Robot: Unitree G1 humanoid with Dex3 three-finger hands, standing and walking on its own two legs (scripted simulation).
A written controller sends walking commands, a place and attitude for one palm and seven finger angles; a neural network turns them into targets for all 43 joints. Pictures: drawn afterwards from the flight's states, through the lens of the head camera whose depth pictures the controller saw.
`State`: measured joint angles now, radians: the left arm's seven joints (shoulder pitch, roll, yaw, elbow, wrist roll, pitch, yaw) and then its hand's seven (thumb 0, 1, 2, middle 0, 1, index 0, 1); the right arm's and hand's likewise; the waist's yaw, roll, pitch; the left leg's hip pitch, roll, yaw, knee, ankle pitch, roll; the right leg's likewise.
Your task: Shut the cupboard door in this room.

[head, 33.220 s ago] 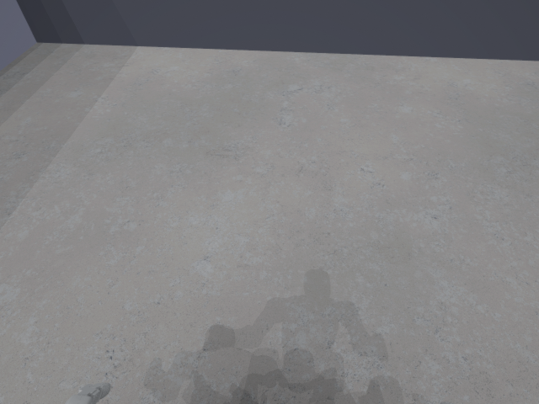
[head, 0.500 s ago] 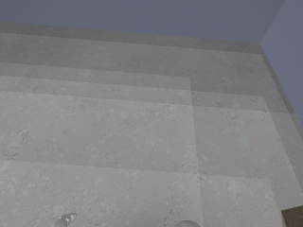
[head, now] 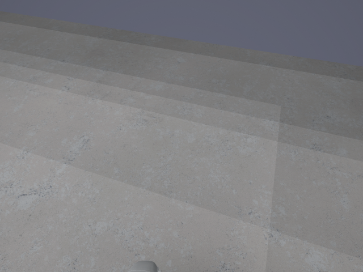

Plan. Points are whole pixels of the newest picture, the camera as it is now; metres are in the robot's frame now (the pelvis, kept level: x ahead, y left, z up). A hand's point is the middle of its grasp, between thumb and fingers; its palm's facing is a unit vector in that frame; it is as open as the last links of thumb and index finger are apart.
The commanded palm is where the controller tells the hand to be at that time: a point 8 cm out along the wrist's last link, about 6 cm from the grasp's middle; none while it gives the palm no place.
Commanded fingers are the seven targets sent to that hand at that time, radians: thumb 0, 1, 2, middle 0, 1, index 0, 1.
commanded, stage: turn or walk to find it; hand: left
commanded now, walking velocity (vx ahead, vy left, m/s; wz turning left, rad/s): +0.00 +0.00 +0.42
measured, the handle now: out of the picture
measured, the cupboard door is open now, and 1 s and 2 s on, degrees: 90 90 90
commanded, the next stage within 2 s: none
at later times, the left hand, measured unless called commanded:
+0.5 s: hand out of the picture +0.02 +0.26 -0.17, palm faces +0.23 -0.94 -0.23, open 7.4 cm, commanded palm none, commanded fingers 0.00 0.90 0.90 -0.20 -0.30 -0.20 -0.30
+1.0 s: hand out of the picture -0.03 +0.16 -0.14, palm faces +0.44 -0.85 -0.28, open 7.3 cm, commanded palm none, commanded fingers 0.00 0.90 0.90 -0.20 -0.30 -0.20 -0.30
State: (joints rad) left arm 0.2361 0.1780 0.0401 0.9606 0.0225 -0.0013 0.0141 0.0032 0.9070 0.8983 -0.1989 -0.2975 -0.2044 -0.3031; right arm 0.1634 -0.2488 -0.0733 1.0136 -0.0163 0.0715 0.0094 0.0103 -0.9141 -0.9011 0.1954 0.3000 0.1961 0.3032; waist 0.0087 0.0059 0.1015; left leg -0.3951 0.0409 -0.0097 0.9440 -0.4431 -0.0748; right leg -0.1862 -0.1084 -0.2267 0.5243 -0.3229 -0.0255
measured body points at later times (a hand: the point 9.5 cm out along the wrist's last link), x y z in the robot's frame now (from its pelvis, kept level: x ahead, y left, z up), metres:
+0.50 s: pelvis -0.01 +0.04 +0.01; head +0.02 +0.07 +0.45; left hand +0.01 +0.31 -0.15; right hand +0.11 -0.18 -0.13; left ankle -0.01 +0.13 -0.74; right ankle +0.00 -0.12 -0.67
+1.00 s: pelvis -0.01 -0.04 +0.00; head +0.03 -0.07 +0.45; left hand -0.05 +0.21 -0.12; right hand +0.12 -0.27 -0.17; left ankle -0.13 +0.12 -0.63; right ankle +0.01 -0.10 -0.74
